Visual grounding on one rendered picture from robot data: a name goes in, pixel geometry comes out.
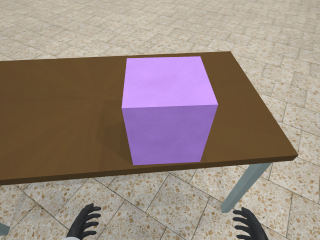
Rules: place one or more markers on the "table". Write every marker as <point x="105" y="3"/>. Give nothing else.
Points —
<point x="61" y="119"/>

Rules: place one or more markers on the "carton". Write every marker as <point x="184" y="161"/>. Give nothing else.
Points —
<point x="168" y="108"/>

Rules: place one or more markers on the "left robot hand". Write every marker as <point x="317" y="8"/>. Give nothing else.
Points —
<point x="79" y="225"/>

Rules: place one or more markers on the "right robot hand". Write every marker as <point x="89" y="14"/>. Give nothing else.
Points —
<point x="254" y="228"/>

